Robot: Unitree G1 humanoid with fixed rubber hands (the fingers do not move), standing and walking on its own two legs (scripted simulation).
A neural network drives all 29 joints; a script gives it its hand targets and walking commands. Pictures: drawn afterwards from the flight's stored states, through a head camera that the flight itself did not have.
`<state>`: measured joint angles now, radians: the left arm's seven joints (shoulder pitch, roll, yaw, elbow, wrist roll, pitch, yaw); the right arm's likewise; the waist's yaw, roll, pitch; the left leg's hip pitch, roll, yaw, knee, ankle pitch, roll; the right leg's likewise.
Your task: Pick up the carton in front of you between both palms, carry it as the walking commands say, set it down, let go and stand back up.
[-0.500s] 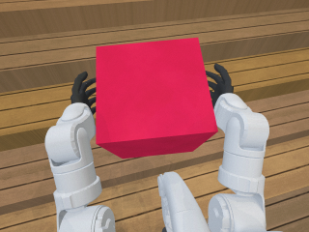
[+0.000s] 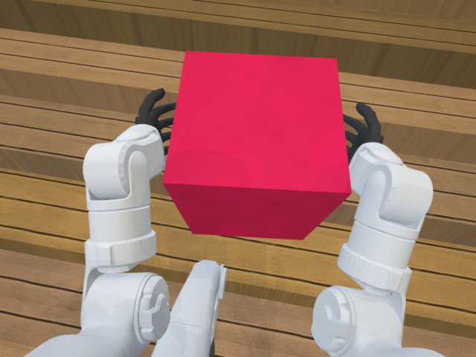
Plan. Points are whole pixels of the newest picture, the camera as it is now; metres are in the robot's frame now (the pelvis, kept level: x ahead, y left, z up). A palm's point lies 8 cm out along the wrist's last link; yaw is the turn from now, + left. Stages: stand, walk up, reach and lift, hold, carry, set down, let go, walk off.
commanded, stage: carry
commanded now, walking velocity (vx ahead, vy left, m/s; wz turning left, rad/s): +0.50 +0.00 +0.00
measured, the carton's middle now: (253, 160) +0.39 +0.06 +0.11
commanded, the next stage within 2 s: none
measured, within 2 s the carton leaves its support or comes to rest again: neither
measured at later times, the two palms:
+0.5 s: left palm out of the picture +0.64 +0.18 +0.31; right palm out of the picture +0.61 -0.13 +0.32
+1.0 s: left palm out of the picture +0.77 +0.17 +0.30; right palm out of the picture +0.72 -0.12 +0.30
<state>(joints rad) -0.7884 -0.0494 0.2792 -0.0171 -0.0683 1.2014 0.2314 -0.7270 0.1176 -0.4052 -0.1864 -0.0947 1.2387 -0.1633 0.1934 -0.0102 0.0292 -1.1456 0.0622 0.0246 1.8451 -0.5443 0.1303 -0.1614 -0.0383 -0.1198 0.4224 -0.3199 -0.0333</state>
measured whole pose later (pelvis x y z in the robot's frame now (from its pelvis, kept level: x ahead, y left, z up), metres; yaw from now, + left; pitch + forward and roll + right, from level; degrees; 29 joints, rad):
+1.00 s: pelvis +0.42 +0.09 +0.24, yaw -3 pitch +3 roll +2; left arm -0.46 -0.19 0.36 -0.10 0.12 1.08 0.11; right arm -0.50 0.11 -0.23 -0.02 -0.02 1.07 -0.16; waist -0.15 -0.01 0.07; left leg -0.54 -0.09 0.17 0.78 -0.31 0.14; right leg -0.62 0.09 0.10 1.61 -0.30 -0.04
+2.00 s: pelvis +0.49 +0.02 +0.27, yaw -1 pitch +2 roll +1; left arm -0.49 -0.12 0.29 0.01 0.07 1.11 0.14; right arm -0.51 0.12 -0.27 0.02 -0.07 1.12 -0.14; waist 0.01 0.00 -0.08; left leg -0.26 -0.01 0.07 0.51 -0.28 0.03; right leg -0.32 0.01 -0.12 0.51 -0.22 -0.08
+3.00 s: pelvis +0.46 +0.00 +0.27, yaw -1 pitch +1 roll +0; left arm -0.47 -0.12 0.28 0.02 0.07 1.09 0.14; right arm -0.50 0.11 -0.26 0.02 -0.07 1.10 -0.15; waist 0.01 0.01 -0.08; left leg -0.30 0.03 0.05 0.52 -0.25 0.00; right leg -0.33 0.04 -0.15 0.47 -0.17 -0.11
